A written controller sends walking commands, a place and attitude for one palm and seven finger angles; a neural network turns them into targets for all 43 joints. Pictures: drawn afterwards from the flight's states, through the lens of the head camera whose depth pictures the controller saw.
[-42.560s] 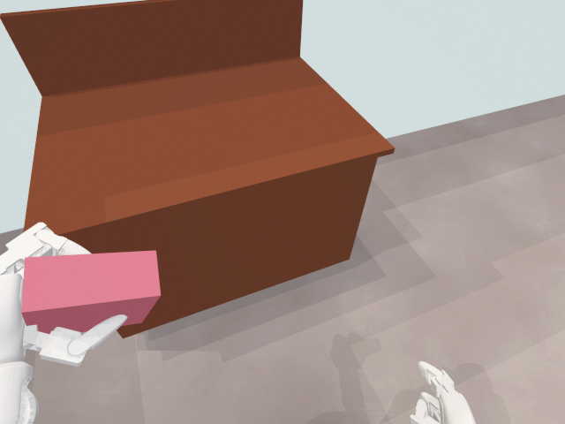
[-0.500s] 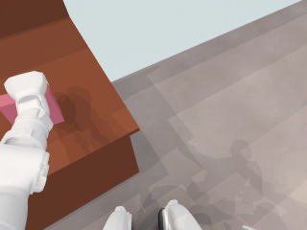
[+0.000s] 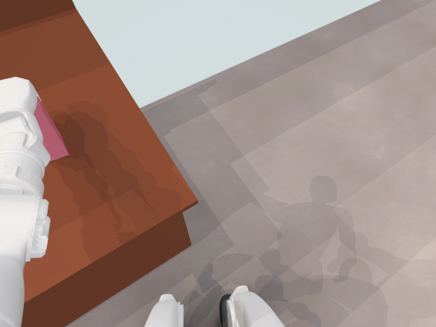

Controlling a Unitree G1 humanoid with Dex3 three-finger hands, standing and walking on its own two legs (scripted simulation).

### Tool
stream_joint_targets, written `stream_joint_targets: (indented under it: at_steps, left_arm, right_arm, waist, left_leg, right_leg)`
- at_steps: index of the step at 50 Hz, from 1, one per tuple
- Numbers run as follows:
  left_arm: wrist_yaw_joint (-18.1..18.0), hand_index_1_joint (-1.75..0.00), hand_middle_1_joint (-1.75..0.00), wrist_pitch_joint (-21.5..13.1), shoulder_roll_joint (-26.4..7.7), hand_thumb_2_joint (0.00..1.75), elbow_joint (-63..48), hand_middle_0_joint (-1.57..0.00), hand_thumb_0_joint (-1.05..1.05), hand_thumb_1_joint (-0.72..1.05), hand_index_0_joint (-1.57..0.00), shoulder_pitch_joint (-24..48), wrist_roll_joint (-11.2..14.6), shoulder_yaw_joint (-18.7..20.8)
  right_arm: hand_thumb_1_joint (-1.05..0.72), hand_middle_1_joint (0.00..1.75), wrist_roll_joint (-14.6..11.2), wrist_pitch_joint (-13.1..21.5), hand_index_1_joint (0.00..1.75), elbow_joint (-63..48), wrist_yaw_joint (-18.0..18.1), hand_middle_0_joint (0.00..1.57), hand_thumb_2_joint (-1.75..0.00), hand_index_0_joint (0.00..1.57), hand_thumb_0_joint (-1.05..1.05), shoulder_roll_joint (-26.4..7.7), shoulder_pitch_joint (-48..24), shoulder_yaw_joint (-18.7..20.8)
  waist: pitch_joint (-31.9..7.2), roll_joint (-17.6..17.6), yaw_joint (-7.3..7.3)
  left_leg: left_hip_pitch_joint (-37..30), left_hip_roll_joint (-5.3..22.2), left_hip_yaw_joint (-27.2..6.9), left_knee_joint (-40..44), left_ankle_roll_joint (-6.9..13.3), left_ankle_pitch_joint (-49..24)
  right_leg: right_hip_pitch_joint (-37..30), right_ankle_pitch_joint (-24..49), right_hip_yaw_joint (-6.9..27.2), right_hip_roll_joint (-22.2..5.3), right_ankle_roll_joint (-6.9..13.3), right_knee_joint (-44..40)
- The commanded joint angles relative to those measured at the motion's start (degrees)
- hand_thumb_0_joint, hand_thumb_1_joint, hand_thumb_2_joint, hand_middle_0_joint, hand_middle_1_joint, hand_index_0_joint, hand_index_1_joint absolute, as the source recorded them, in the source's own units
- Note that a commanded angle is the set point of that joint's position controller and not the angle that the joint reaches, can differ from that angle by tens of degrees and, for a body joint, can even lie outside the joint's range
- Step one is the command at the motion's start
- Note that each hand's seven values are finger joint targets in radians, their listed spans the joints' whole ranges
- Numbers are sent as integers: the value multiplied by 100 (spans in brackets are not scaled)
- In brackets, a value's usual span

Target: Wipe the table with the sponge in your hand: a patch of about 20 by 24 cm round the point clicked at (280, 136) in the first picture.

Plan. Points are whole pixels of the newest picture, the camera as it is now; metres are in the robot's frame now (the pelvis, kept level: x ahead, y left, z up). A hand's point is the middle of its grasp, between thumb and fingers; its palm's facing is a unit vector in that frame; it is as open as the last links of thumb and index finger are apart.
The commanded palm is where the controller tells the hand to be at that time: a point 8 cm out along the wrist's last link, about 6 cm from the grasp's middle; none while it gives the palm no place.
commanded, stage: wipe back along the third lane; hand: left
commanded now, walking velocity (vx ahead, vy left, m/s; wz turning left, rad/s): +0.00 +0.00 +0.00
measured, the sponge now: (25, 144) +0.46 +0.34 +0.00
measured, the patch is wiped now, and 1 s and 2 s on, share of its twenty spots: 0.90 0.90 1.00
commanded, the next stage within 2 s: none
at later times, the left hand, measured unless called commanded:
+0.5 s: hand (23, 133) +0.47 +0.32 +0.03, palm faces -0.06 +0.01 -1.00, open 9.7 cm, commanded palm +0.42 +0.28 +0.06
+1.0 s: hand (29, 148) +0.43 +0.30 +0.04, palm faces -0.03 -0.02 -1.00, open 9.6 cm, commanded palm +0.38 +0.27 +0.06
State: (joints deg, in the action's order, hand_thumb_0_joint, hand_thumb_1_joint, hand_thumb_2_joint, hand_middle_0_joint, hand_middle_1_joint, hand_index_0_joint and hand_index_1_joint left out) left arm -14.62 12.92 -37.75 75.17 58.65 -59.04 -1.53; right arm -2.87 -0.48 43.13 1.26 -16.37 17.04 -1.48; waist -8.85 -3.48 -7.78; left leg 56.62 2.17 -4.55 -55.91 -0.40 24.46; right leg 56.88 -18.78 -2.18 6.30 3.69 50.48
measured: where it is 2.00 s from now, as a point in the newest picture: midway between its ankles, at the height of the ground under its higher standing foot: outside the picture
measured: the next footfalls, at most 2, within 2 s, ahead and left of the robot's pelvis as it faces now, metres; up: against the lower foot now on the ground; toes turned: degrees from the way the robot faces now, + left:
none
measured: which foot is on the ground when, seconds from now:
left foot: down 0.00-1.00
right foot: down 0.00-1.00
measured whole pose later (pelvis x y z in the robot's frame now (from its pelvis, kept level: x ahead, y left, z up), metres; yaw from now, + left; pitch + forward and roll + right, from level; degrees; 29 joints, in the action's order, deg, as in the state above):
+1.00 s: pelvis +0.08 +0.09 +0.05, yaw +0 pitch +13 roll -4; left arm -24.3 30.3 -10.5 42.8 26.3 -56.2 -19.3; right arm -3.5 -14.3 42.0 -5.1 -13.3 5.7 1.3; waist -11.6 -3.2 2.8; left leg 27.4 -2.2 -1.3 -39.3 4.7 24.8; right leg 28.1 -17.4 -1.8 0.6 1.3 35.4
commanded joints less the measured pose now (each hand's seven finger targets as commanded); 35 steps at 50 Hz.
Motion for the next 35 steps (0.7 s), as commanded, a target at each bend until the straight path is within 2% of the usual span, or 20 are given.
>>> stream_joint_targets:
  at_steps: [1, 3, 4, 8, 9, 10, 12, 14, 16, 17, 18, 19, 21, 22, 24, 26, 27, 28, 30, 35]
  left_arm:
    - [-117, -160, -160, 4, -526, 130, -791, -120, 0, 10, -120, 295, -86, -82]
    - [-166, -160, -160, -98, -126, 130, -1099, -120, 0, 10, -120, -43, 44, -135]
    - [-215, -160, -160, -95, 57, 130, -1049, -120, 0, 10, -120, -421, 92, -145]
    - [-480, -160, -160, 29, 764, 130, -999, -120, 0, 10, -120, -1073, 328, -338]
    - [-547, -160, -160, 88, 763, 130, -973, -120, 0, 10, -120, -1071, 334, -319]
    - [-599, -160, -160, 157, 987, 130, -1018, -120, 0, 10, -120, -1032, 340, -482]
    - [-705, -160, -160, 288, 1060, 130, -1075, -120, 0, 10, -120, -805, 316, -505]
    - [-768, -160, -160, 447, 1226, 130, -947, -120, 0, 10, -120, -841, 272, -582]
    - [-769, -160, -160, 556, 1673, 130, -986, -120, 0, 10, -120, -926, 310, -847]
    - [-768, -160, -160, 557, 1784, 130, -1105, -120, 0, 10, -120, -860, 345, -850]
    - [-773, -160, -160, 599, 1793, 130, -1057, -120, 0, 10, -120, -1083, 354, -807]
    - [-764, -160, -160, 617, 2040, 130, -1179, -120, 0, 10, -120, -969, 400, -997]
    - [-768, -160, -160, 683, 2164, 130, -1187, -120, 0, 10, -120, -1216, 461, -986]
    - [-761, -160, -160, 677, 2173, 130, -1377, -120, 0, 10, -120, -1252, 514, -919]
    - [-765, -160, -160, 758, 2510, 130, -1504, -120, 0, 10, -120, -1345, 544, -1174]
    - [-763, -160, -160, 868, 2621, 130, -1625, -120, 0, 10, -120, -1605, 552, -1223]
    - [-750, -160, -160, 883, 2764, 130, -1823, -120, 0, 10, -120, -1551, 599, -1298]
    - [-758, -160, -160, 933, 2846, 130, -1846, -120, 0, 10, -120, -1671, 588, -1369]
    - [-732, -160, -160, 1062, 3071, 130, -2018, -120, 0, 10, -120, -1848, 606, -1568]
    - [-701, -160, -160, 1302, 3085, 130, -2363, -120, 0, 10, -120, -2109, 615, -1616]
  right_arm:
    - [-90, 30, 46, -151, 30, -329, -59, 20, -90, 20, 0, -780, 881, 397]
    - [-90, 30, 53, -228, 30, -334, -102, 20, -90, 20, 0, -735, 835, 469]
    - [-90, 30, 50, -268, 30, -338, -124, 20, -90, 20, 0, -711, 759, 492]
    - [-90, 30, 9, -395, 30, -316, -203, 20, -90, 20, 0, -683, 484, 547]
    - [-90, 30, 5, -431, 30, -286, -220, 20, -90, 20, 0, -704, 428, 540]
    - [-90, 30, -7, -459, 30, -307, -238, 20, -90, 20, 0, -688, 327, 543]
    - [-90, 30, -34, -513, 30, -276, -263, 20, -90, 20, 0, -695, 157, 561]
    - [-90, 30, -16, -575, 30, -254, -293, 20, -90, 20, 0, -674, 88, 560]
    - [-90, 30, -13, -633, 30, -308, -328, 20, -90, 20, 0, -645, -45, 565]
    - [-90, 30, -8, -645, 30, -301, -346, 20, -90, 20, 0, -634, -141, 591]
    - [-90, 30, -6, -684, 30, -325, -362, 20, -90, 20, 0, -628, -140, 602]
    - [-90, 30, 6, -722, 30, -354, -375, 20, -90, 20, 0, -620, -226, 597]
    - [-90, 30, 10, -788, 30, -377, -405, 20, -90, 20, 0, -606, -308, 624]
    - [-90, 30, 7, -807, 30, -410, -408, 20, -90, 20, 0, -612, -387, 633]
    - [-90, 30, 15, -896, 30, -428, -443, 20, -90, 20, 0, -581, -466, 645]
    - [-90, 30, 17, -968, 30, -445, -484, 20, -90, 20, 0, -568, -559, 658]
    - [-90, 30, 10, -978, 30, -476, -505, 20, -90, 20, 0, -545, -678, 651]
    - [-90, 30, 35, -1018, 30, -448, -534, 20, -90, 20, 0, -545, -673, 668]
    - [-90, 30, 34, -1089, 30, -494, -575, 20, -90, 20, 0, -524, -809, 657]
    - [-90, 30, 30, -1204, 30, -541, -595, 20, -90, 20, 0, -524, -1089, 620]
  waist:
    - [-2619, 349, 19]
    - [-2622, 325, 99]
    - [-2503, 279, 171]
    - [-1959, 552, 226]
    - [-1785, 614, 252]
    - [-1673, 574, 235]
    - [-1477, 340, 255]
    - [-1425, 294, 319]
    - [-1413, 361, 353]
    - [-1491, 181, 390]
    - [-1533, 260, 483]
    - [-1517, 204, 428]
    - [-1538, 389, 497]
    - [-1719, 376, 564]
    - [-1622, 387, 531]
    - [-1585, 503, 594]
    - [-1630, 298, 610]
    - [-1624, 435, 617]
    - [-1567, 440, 637]
    - [-1451, 541, 730]
  left_leg:
    - [-761, -257, 493, 472, 335, -1568]
    - [-1094, -244, 481, 590, 328, -1817]
    - [-1193, -260, 490, 670, 319, -1817]
    - [-1482, -258, 467, 990, 307, -1807]
    - [-1537, -239, 432, 1094, 299, -1749]
    - [-1646, -247, 430, 1187, 303, -1668]
    - [-1976, -211, 374, 1361, 288, -1692]
    - [-2269, -169, 299, 1474, 263, -1843]
    - [-2526, -141, 225, 1563, 218, -2056]
    - [-2785, -88, 211, 1585, 190, -2334]
    - [-2901, -76, 126, 1600, 140, -2565]
    - [-3020, -60, 121, 1597, 107, -2671]
    - [-3114, -44, 101, 1613, 70, -2900]
    - [-3281, 4, 35, 1621, 26, -3306]
    - [-3440, 35, -10, 1594, -35, -3602]
    - [-3529, 66, -67, 1603, -76, -3912]
    - [-3690, 106, -97, 1615, -123, -4249]
    - [-3774, 125, -155, 1587, -140, -4390]
    - [-3800, 115, -145, 1629, -150, -4365]
    - [-3797, 72, -136, 1751, -158, -4273]
  right_leg:
    - [-3082, 2828, 580, -302, -261, -876]
    - [-3089, 3011, 485, -290, -234, -898]
    - [-3056, 2932, 469, -286, -222, -966]
    - [-2906, 2671, 304, -287, -199, -1133]
    - [-2819, 2489, 249, -287, -180, -1163]
    - [-2744, 2275, 219, -283, -176, -1230]
    - [-2536, 1931, 134, -289, -122, -1278]
    - [-2388, 1743, 21, -274, -76, -1270]
    - [-2301, 1656, -75, -251, -43, -1279]
    - [-2255, 1738, -82, -270, -20, -1254]
    - [-2254, 1688, -137, -259, -7, -1210]
    - [-2200, 1685, -156, -247, -7, -1236]
    - [-2339, 1789, -159, -256, 1, -1268]
    - [-2404, 1930, -148, -274, 9, -1229]
    - [-2372, 1977, -177, -271, -12, -1247]
    - [-2469, 2096, -184, -281, -6, -1259]
    - [-2447, 2173, -178, -300, 4, -1235]
    - [-2463, 2186, -189, -297, -6, -1230]
    - [-2567, 2194, -198, -301, -2, -1282]
    - [-2904, 2313, -187, -344, 46, -1354]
